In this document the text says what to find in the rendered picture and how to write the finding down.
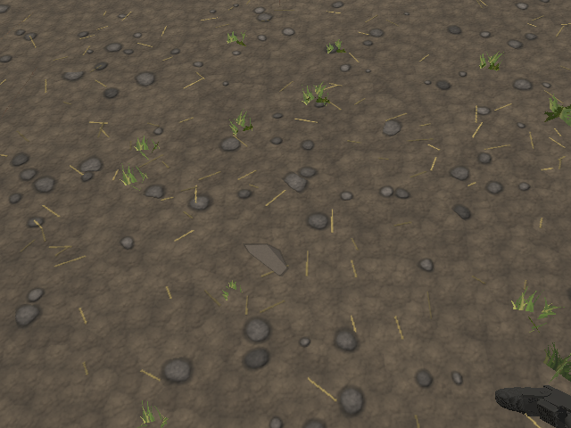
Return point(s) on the right robot hand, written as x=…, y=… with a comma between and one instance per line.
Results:
x=551, y=405

